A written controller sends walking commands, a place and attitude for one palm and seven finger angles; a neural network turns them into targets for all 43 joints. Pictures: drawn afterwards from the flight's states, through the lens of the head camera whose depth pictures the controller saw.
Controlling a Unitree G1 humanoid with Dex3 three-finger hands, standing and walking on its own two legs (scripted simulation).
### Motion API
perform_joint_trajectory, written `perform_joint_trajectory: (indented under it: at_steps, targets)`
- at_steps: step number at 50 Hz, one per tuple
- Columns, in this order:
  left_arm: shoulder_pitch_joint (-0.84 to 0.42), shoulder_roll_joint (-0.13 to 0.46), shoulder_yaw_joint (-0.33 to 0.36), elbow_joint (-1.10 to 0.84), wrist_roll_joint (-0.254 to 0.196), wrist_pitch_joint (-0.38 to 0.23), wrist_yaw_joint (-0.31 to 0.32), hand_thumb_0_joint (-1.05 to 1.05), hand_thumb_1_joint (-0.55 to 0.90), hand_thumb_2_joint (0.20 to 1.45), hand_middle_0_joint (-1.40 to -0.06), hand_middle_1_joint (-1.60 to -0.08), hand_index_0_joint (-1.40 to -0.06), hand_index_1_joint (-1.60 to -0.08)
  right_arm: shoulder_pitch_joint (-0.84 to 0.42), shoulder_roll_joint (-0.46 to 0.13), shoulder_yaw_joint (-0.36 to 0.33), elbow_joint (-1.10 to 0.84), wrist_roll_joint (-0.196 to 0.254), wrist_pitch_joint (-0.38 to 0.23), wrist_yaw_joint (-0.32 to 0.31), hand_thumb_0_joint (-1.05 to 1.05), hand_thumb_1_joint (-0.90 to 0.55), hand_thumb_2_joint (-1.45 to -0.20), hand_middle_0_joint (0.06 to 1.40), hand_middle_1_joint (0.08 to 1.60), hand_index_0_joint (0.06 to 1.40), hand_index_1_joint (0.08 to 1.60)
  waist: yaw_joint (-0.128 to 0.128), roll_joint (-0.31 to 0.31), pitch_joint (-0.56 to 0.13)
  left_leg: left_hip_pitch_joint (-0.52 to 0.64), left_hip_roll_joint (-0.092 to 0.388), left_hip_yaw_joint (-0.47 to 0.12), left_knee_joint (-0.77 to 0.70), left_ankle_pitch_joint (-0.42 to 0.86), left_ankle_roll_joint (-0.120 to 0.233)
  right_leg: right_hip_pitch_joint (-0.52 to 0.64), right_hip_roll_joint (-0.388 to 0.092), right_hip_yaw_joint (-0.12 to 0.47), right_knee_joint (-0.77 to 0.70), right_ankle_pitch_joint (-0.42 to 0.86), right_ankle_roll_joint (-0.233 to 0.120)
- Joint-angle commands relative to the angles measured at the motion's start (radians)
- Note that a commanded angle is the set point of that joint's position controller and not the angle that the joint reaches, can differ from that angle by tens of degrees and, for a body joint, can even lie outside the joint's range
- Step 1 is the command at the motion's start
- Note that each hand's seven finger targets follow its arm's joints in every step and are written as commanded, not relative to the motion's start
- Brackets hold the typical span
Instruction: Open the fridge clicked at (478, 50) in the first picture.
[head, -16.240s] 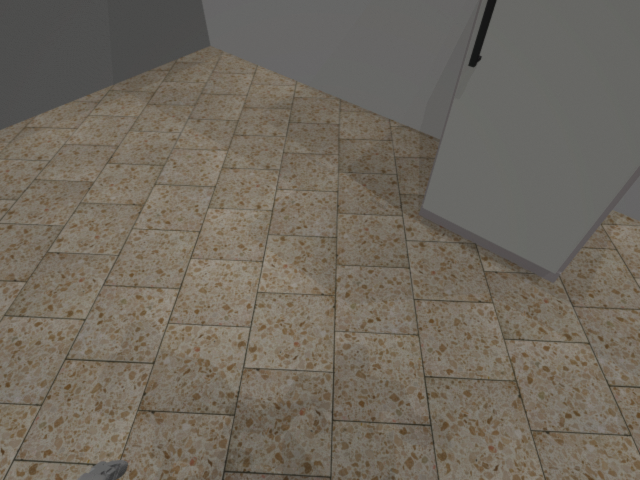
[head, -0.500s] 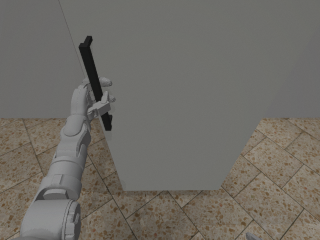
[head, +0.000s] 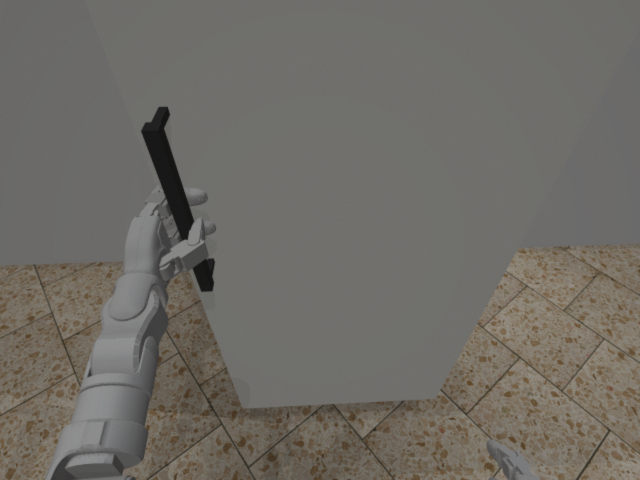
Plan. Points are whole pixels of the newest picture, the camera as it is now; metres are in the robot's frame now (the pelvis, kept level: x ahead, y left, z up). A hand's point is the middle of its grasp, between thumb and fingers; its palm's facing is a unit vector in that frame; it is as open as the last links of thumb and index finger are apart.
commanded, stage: pull the door a little, standing still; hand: left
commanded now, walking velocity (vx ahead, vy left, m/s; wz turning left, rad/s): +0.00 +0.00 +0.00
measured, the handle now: (188, 213) +0.43 +0.19 +0.12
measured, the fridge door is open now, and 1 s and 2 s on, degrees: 0 8 45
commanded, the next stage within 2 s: walk backward, drawing the door open in 0.54 s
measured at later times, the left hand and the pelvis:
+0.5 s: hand (200, 247) +0.37 +0.16 +0.12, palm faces +0.07 -1.00 -0.01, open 5.8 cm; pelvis +0.04 +0.00 +0.01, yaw -1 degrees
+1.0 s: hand (199, 281) +0.32 +0.15 +0.12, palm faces +0.16 -0.94 -0.30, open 5.6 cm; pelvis +0.09 -0.01 +0.05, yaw -2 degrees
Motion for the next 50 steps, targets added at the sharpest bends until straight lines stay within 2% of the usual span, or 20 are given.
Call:
perform_joint_trajectory:
  at_steps: [1, 5, 7, 8, 10, 16, 20, 22, 26, 31, 32, 33, 34, 35, 38, 40, 44, 46, 48, 50]
  targets:
    - [-0.116, 0.110, 0.001, -0.361, -0.019, -0.051, -0.040, 0.000, 0.900, 0.900, -0.450, -1.400, -0.450, -1.400, -0.103, -0.119, -0.040, -0.166, 0.001, -0.037, -0.010, 0.000, -0.900, -0.900, 0.200, 0.300, 0.200, 0.300, 0.076, -0.015, -0.293, 0.315, -0.042, -0.003, -0.026, 0.519, 0.037, 0.026, 0.036, -0.086, -0.047, 0.708, -0.008]
    - [-0.112, 0.097, -0.012, -0.406, -0.016, -0.030, -0.035, 0.000, 0.900, 0.900, -0.450, -1.400, -0.450, -1.400, -0.114, -0.117, -0.039, -0.169, -0.003, -0.024, -0.016, 0.000, -0.900, -0.900, 0.200, 0.300, 0.200, 0.300, 0.068, -0.006, -0.282, 0.331, -0.041, -0.003, -0.032, 0.531, 0.037, 0.029, 0.032, -0.084, -0.056, 0.720, -0.007]
    - [-0.258, 0.074, -0.054, -0.397, -0.005, -0.027, -0.027, 0.000, 0.900, 0.900, -0.450, -1.400, -0.450, -1.400, -0.107, -0.116, -0.038, -0.147, -0.004, -0.019, -0.021, 0.000, -0.900, -0.900, 0.200, 0.300, 0.200, 0.300, 0.035, 0.010, -0.258, 0.344, -0.040, -0.010, -0.024, 0.531, 0.035, -0.012, 0.032, -0.085, -0.060, 0.704, -0.006]
    - [-0.287, 0.126, -0.007, -0.375, 0.001, -0.028, -0.017, 0.000, 0.900, 0.900, -0.450, -1.400, -0.450, -1.400, -0.098, -0.125, -0.040, -0.133, -0.009, -0.015, -0.026, 0.000, -0.900, -0.900, 0.200, 0.300, 0.200, 0.300, 0.037, 0.019, -0.261, 0.346, -0.042, -0.010, -0.020, 0.523, 0.034, -0.012, 0.032, -0.081, -0.063, 0.696, -0.009]
    - [-0.259, 0.109, -0.009, -0.360, 0.005, -0.031, -0.020, 0.000, 0.900, 0.900, -0.450, -1.400, -0.450, -1.400, -0.105, -0.119, -0.039, -0.134, -0.013, -0.010, -0.029, 0.000, -0.900, -0.900, 0.200, 0.300, 0.200, 0.300, 0.044, 0.002, -0.277, 0.346, -0.047, -0.010, -0.024, 0.538, 0.037, 0.006, 0.026, -0.080, -0.061, 0.730, -0.009]
    - [-0.075, 0.077, -0.029, -0.408, -0.019, -0.035, -0.052, 0.000, 0.900, 0.900, -0.450, -1.400, -0.450, -1.400, -0.139, -0.108, -0.031, -0.166, -0.008, -0.004, -0.025, 0.000, -0.900, -0.900, 0.200, 0.300, 0.200, 0.300, 0.075, -0.044, -0.286, 0.342, -0.048, -0.005, -0.046, 0.557, 0.037, 0.078, 0.016, -0.087, -0.066, 0.794, -0.003]
    - [0.056, 0.082, -0.025, -0.525, -0.030, -0.044, -0.064, 0.000, 0.900, 0.900, -0.450, -1.400, -0.450, -1.400, -0.157, -0.099, -0.026, -0.196, -0.007, -0.005, -0.018, 0.000, -0.900, -0.900, 0.200, 0.300, 0.200, 0.300, 0.096, -0.020, -0.286, 0.363, -0.041, 0.003, -0.059, 0.626, 0.037, 0.121, 0.009, -0.088, -0.068, 0.843, -0.002]
    - [0.153, 0.074, -0.023, -0.566, -0.037, -0.040, -0.067, 0.000, 0.900, 0.900, -0.450, -1.400, -0.450, -1.400, -0.168, -0.095, -0.024, -0.211, -0.006, -0.005, -0.014, 0.000, -0.900, -0.900, 0.200, 0.300, 0.200, 0.300, 0.104, -0.036, -0.267, 0.355, -0.038, 0.008, -0.074, 0.610, 0.035, 0.133, 0.009, -0.091, -0.075, 0.847, 0.001]
    - [0.344, 0.068, -0.026, -0.732, -0.043, -0.036, -0.065, 0.000, 0.900, 0.900, -0.450, -1.400, -0.450, -1.400, -0.179, -0.086, -0.020, -0.241, -0.007, -0.005, -0.004, 0.000, -0.900, -0.900, 0.200, 0.300, 0.200, 0.300, 0.118, 0.010, -0.246, 0.371, -0.027, 0.019, -0.088, 0.676, 0.032, 0.154, 0.005, -0.099, -0.081, 0.864, -0.002]
    - [0.677, 0.030, -0.056, -0.936, -0.048, -0.011, -0.063, 0.000, 0.900, 0.900, -0.450, -1.400, -0.450, -1.400, -0.185, -0.080, -0.017, -0.276, -0.009, -0.010, 0.013, 0.000, -0.900, -0.900, 0.200, 0.300, 0.200, 0.300, 0.133, 0.021, -0.180, 0.365, -0.011, 0.025, -0.109, 0.733, 0.029, 0.152, 0.001, -0.124, -0.098, 0.858, -0.003]
    - [0.698, 0.060, -0.036, -1.017, -0.045, -0.013, -0.060, 0.000, 0.900, 0.900, -0.450, -1.400, -0.450, -1.400, -0.182, -0.083, -0.019, -0.280, -0.010, -0.012, 0.015, 0.000, -0.900, -0.900, 0.200, 0.300, 0.200, 0.300, 0.134, 0.043, -0.190, 0.378, -0.006, 0.022, -0.110, 0.763, 0.027, 0.151, 0.000, -0.127, -0.097, 0.851, -0.006]
    - [0.125, 0.374, 0.118, -0.993, 0.103, -0.084, 0.062, 0.000, 0.900, 0.900, -0.450, -1.400, -0.450, -1.400, -0.129, -0.117, 0.009, -0.252, -0.027, 0.006, -0.025, 0.000, -0.900, -0.900, 0.200, 0.300, 0.200, 0.300, 0.041, 0.062, -0.040, 0.357, -0.015, 0.010, -0.096, 0.697, 0.050, 0.063, -0.038, -0.062, -0.163, 0.844, 0.009]
    - [0.428, 0.161, 0.023, -0.747, 0.098, -0.064, 0.090, 0.000, 0.900, 0.900, -0.450, -1.400, -0.450, -1.400, -0.140, -0.117, -0.011, -0.214, -0.051, 0.021, -0.044, 0.000, -0.900, -0.900, 0.200, 0.300, 0.200, 0.300, 0.032, 0.000, -0.063, 0.396, 0.004, -0.007, -0.056, 0.823, 0.055, 0.035, -0.051, -0.112, -0.131, 0.910, 0.014]
    - [0.506, 0.097, -0.061, -0.773, 0.109, -0.056, 0.096, 0.000, 0.900, 0.900, -0.450, -1.400, -0.450, -1.400, -0.148, -0.120, -0.004, -0.249, -0.051, 0.036, -0.042, 0.000, -0.900, -0.900, 0.200, 0.300, 0.200, 0.300, 0.042, 0.033, -0.121, 0.454, 0.007, -0.007, -0.063, 0.968, 0.060, 0.041, -0.032, -0.126, -0.101, 0.899, 0.032]
    - [0.491, 0.116, -0.091, -0.895, 0.121, -0.060, 0.124, 0.000, 0.900, 0.900, -0.450, -1.400, -0.450, -1.400, -0.162, -0.122, -0.003, -0.262, -0.057, 0.056, -0.030, 0.000, -0.900, -0.900, 0.200, 0.300, 0.200, 0.300, 0.038, 0.176, -0.133, 0.623, 0.052, -0.073, -0.119, 1.227, 0.070, -0.072, 0.029, -0.134, -0.093, 0.430, 0.033]
    - [0.557, 0.089, -0.113, -0.891, 0.123, -0.055, 0.137, 0.000, 0.900, 0.900, -0.450, -1.400, -0.450, -1.400, -0.169, -0.114, 0.001, -0.267, -0.067, 0.065, -0.020, 0.000, -0.900, -0.900, 0.200, 0.300, 0.200, 0.300, 0.038, 0.208, -0.095, 0.646, 0.063, -0.101, -0.134, 1.330, 0.063, -0.111, 0.045, -0.151, -0.125, 0.314, 0.023]
    - [0.632, 0.092, -0.101, -0.934, 0.119, -0.067, 0.149, 0.000, 0.900, 0.900, -0.450, -1.400, -0.450, -1.400, -0.171, -0.101, 0.002, -0.283, -0.063, 0.080, -0.015, 0.000, -0.900, -0.900, 0.200, 0.300, 0.200, 0.300, 0.035, 0.126, -0.109, 0.645, 0.031, -0.075, -0.109, 1.370, 0.046, -0.045, 0.046, -0.182, -0.182, 0.546, 0.026]
    - [0.650, 0.105, -0.081, -0.964, 0.114, -0.079, 0.148, 0.000, 0.900, 0.900, -0.450, -1.400, -0.450, -1.400, -0.178, -0.092, 0.004, -0.295, -0.058, 0.083, -0.014, 0.000, -0.900, -0.900, 0.200, 0.300, 0.200, 0.300, 0.042, 0.073, -0.134, 0.592, 0.007, -0.046, -0.086, 1.291, 0.039, 0.042, 0.043, -0.194, -0.192, 0.717, 0.026]
    - [0.645, 0.155, -0.035, -0.992, 0.111, -0.099, 0.155, 0.000, 0.900, 0.900, -0.450, -1.400, -0.450, -1.400, -0.198, -0.087, 0.008, -0.309, -0.048, 0.075, -0.028, 0.000, -0.900, -0.900, 0.200, 0.300, 0.200, 0.300, 0.054, -0.038, -0.133, 0.362, -0.046, 0.017, -0.082, 0.977, 0.018, 0.277, 0.003, -0.199, -0.153, 1.139, 0.010]
    - [0.670, 0.162, -0.012, -0.994, 0.103, -0.140, 0.156, 0.000, 0.900, 0.900, -0.450, -1.400, -0.450, -1.400, -0.208, -0.069, 0.011, -0.332, -0.043, 0.048, -0.044, 0.000, -0.900, -0.900, 0.200, 0.300, 0.200, 0.300, 0.075, -0.190, -0.122, 0.044, -0.129, 0.107, -0.056, 0.565, -0.002, 0.570, -0.060, -0.194, -0.035, 1.725, 0.009]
